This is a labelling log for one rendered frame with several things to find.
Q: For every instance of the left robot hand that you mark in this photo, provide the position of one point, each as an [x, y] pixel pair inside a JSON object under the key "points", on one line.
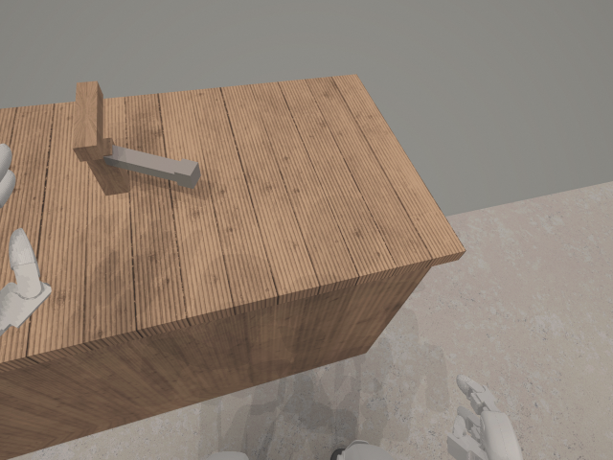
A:
{"points": [[18, 301]]}

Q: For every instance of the right robot hand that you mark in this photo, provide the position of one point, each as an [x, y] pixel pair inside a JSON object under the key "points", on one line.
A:
{"points": [[492, 435]]}

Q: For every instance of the tap lever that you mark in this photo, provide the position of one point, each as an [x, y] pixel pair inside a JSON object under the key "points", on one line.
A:
{"points": [[185, 172]]}

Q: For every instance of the right robot shin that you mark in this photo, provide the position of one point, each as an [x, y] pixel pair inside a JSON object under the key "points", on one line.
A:
{"points": [[357, 442]]}

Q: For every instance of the counter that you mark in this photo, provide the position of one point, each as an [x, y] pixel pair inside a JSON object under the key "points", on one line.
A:
{"points": [[306, 232]]}

